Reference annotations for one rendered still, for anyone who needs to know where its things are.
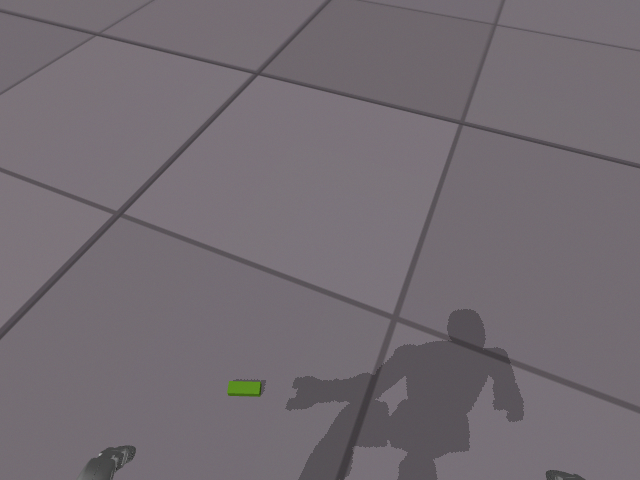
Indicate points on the left robot hand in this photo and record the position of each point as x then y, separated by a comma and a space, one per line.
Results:
107, 463

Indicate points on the small box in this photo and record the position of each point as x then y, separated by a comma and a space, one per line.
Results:
244, 388

